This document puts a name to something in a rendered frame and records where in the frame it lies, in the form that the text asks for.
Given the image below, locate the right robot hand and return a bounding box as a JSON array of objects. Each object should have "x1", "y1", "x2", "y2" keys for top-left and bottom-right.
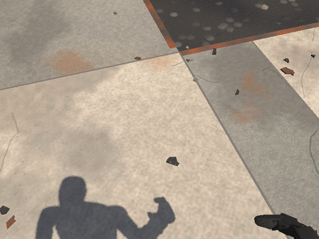
[{"x1": 254, "y1": 213, "x2": 319, "y2": 239}]

